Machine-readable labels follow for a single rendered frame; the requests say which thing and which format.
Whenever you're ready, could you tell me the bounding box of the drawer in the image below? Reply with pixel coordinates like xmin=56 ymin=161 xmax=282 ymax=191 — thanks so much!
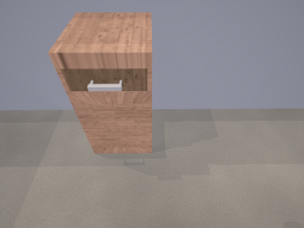
xmin=61 ymin=68 xmax=147 ymax=92

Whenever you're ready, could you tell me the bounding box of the cabinet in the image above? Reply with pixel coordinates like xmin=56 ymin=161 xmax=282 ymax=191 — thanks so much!
xmin=48 ymin=12 xmax=152 ymax=154

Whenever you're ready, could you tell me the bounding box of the handle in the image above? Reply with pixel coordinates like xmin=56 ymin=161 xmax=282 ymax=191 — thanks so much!
xmin=87 ymin=80 xmax=123 ymax=91

